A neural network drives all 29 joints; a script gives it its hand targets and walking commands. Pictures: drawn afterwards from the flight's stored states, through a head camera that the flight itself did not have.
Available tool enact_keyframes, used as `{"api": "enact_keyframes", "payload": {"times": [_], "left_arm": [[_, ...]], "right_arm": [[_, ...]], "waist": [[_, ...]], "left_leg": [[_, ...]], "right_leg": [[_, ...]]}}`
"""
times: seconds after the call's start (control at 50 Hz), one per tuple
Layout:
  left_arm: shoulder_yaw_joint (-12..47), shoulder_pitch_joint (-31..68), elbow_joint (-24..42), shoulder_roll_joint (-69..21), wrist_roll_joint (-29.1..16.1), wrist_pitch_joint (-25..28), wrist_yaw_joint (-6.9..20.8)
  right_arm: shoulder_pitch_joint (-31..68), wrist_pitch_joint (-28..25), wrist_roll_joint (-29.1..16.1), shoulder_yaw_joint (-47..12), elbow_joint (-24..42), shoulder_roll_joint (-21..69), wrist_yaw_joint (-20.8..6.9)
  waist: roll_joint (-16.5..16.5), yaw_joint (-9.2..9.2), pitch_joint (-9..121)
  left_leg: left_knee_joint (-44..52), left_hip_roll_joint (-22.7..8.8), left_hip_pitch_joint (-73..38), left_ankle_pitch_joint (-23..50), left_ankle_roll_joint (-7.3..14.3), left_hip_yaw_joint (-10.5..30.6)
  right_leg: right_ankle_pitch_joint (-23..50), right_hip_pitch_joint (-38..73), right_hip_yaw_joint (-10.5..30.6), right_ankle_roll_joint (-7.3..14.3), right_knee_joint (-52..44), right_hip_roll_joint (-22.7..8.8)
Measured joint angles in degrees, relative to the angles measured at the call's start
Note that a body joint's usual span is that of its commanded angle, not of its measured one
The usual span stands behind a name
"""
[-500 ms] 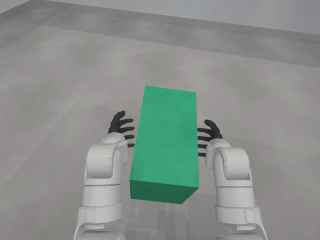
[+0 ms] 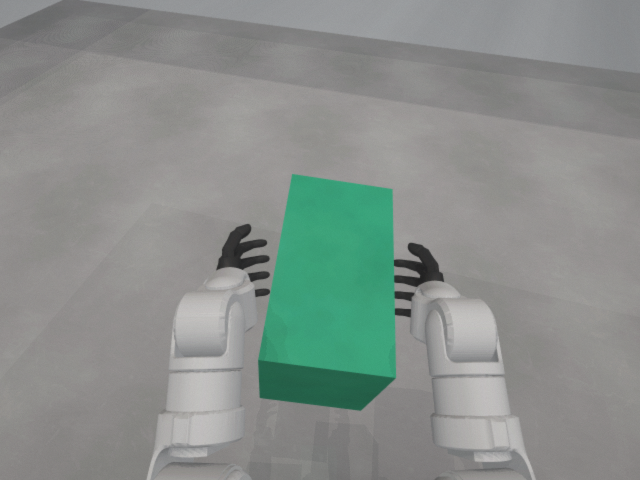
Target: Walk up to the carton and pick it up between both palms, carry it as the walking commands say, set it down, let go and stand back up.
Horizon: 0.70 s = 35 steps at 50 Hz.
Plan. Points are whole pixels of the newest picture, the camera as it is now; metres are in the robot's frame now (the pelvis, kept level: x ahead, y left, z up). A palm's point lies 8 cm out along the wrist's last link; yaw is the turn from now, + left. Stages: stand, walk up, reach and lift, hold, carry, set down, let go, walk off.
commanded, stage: carry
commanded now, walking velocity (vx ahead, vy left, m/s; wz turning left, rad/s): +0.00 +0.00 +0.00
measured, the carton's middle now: (326, 292) +0.36 +0.01 +0.00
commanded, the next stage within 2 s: none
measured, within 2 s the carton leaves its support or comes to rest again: neither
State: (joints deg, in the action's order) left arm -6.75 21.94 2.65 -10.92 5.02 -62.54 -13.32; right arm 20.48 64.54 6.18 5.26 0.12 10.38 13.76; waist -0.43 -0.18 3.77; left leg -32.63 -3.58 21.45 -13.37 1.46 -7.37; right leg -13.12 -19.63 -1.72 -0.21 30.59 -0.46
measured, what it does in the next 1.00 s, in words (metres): stands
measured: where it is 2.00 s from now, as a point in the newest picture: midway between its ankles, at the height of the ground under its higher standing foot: outside the picture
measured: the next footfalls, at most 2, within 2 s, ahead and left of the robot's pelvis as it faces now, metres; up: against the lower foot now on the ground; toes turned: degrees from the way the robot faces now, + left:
right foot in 1.60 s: +0.02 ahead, -0.29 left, +0.00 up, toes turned -21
left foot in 1.92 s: +0.02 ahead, -0.10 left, +0.00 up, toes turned -21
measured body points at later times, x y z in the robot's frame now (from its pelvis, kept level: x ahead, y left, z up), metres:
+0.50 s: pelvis +0.00 +0.00 +0.00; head +0.00 +0.00 +0.45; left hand +0.32 +0.12 +0.07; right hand +0.31 -0.12 +0.05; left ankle +0.04 +0.10 -0.73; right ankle +0.03 -0.13 -0.73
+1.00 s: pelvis +0.00 +0.00 +0.00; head -0.01 +0.00 +0.45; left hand +0.32 +0.12 +0.06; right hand +0.31 -0.12 +0.04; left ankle +0.04 +0.10 -0.73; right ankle +0.03 -0.13 -0.73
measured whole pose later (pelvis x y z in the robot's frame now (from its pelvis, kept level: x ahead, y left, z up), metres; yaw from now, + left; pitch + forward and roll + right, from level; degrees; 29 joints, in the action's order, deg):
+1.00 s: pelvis +0.00 +0.00 +0.00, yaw +0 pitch +2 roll -1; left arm -6.3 19.8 -4.0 -10.2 5.7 -55.1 -11.0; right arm 18.0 57.1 7.1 5.3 -6.0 9.6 11.2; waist -0.8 -0.3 3.8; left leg -32.6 -3.6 21.4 -13.2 1.5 -7.4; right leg -13.1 -19.6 -1.8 -0.2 30.7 -0.5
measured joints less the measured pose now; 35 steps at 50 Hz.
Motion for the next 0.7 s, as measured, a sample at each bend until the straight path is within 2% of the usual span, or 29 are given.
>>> {"api": "enact_keyframes", "payload": {"times": [0.14,0.7], "left_arm": [[-0.3,-0.2,-1.9,0.1,0.1,1.4,0.5],[0.3,-1.2,-4.0,0.4,0.1,4.8,1.3]], "right_arm": [[0.0,-1.7,1.0,0.0,-2.6,0.0,-0.6],[-1.4,-5.0,1.0,0.0,-3.9,-0.5,-1.6]], "waist": [[0.2,0.0,0.1],[-0.2,-0.06,0.0]], "left_leg": [[0.0,0.0,0.0,0.0,0.0,0.0],[0.0,0.0,0.0,0.1,0.0,0.0]], "right_leg": [[0.0,0.0,0.0,0.0,0.0,0.0],[0.0,0.0,0.0,0.0,0.0,0.0]]}}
